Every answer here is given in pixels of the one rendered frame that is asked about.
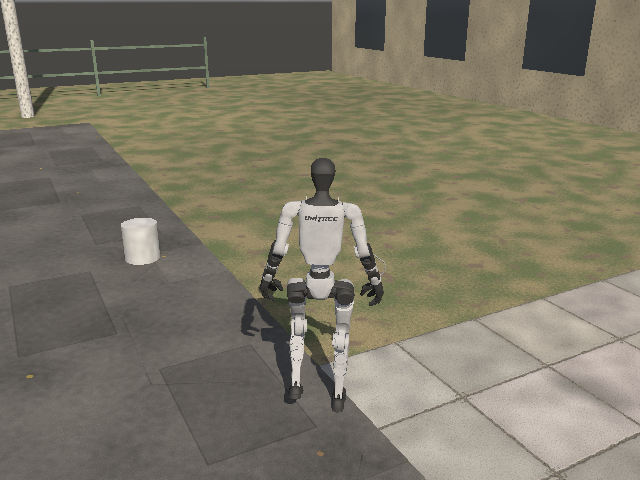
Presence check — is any robot left hand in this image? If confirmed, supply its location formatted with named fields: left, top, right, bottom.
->
left=259, top=277, right=283, bottom=301

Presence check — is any robot right hand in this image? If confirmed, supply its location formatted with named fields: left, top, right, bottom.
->
left=360, top=282, right=384, bottom=306

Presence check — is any left robot upper arm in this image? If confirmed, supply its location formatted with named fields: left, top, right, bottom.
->
left=272, top=201, right=301, bottom=256

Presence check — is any robot right foot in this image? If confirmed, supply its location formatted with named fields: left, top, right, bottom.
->
left=332, top=387, right=346, bottom=413

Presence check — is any humanoid robot torso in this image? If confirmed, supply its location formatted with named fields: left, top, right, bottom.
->
left=298, top=196, right=345, bottom=300

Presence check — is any left robot forearm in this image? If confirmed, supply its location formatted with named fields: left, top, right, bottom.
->
left=262, top=240, right=283, bottom=282

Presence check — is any right robot upper arm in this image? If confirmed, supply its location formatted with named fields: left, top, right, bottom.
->
left=343, top=202, right=370, bottom=258

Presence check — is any right robot forearm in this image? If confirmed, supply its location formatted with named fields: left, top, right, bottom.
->
left=360, top=243, right=381, bottom=285

